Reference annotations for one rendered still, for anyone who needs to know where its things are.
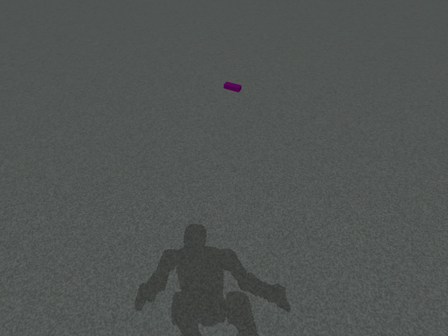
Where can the small box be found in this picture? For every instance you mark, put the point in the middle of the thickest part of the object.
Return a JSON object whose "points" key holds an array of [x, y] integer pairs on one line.
{"points": [[232, 86]]}

